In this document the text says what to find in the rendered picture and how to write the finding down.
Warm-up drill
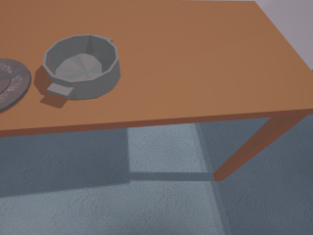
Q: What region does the table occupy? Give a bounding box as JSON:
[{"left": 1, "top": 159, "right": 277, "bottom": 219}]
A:
[{"left": 0, "top": 0, "right": 313, "bottom": 181}]

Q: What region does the pot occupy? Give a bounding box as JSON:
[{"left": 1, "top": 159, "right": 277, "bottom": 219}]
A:
[{"left": 42, "top": 34, "right": 121, "bottom": 100}]

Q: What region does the lid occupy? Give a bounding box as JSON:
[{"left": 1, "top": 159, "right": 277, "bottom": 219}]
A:
[{"left": 0, "top": 58, "right": 32, "bottom": 113}]

